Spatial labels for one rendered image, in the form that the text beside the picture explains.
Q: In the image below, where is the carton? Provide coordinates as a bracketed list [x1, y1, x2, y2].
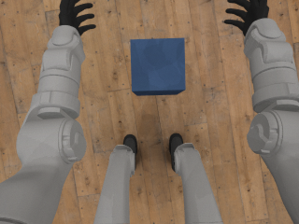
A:
[130, 37, 186, 96]

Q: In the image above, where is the robot right hand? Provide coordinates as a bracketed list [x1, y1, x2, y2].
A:
[224, 0, 269, 36]

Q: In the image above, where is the robot left hand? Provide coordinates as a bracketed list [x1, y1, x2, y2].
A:
[58, 0, 96, 36]

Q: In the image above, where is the right robot forearm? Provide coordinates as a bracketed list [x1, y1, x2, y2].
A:
[243, 18, 299, 113]

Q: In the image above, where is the left robot shin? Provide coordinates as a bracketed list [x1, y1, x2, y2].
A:
[109, 145, 134, 159]

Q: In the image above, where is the left robot thigh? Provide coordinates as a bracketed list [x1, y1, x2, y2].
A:
[93, 149, 135, 224]

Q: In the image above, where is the robot right upper arm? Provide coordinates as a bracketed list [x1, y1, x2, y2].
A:
[247, 109, 299, 224]

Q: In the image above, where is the robot left upper arm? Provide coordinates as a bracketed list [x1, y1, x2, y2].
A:
[0, 118, 87, 224]

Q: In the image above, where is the left robot forearm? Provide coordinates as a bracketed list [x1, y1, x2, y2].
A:
[16, 25, 86, 158]

